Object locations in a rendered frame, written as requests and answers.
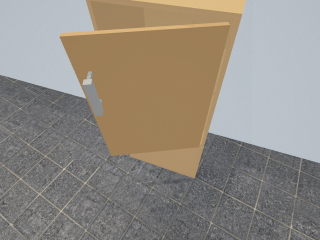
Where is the handle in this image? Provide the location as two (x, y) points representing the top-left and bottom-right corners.
(82, 71), (104, 116)

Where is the cupboard door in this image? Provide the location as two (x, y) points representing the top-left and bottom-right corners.
(59, 22), (230, 156)

